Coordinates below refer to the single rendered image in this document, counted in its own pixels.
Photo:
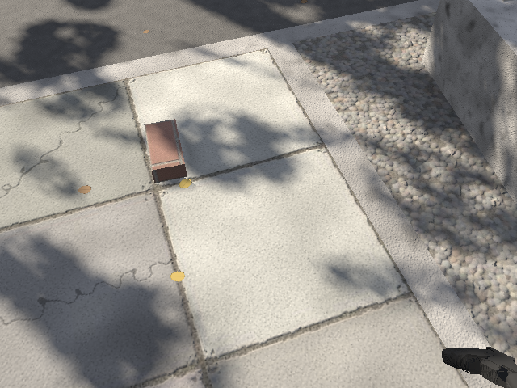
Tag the robot right hand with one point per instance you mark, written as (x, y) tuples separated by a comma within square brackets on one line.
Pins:
[(492, 364)]

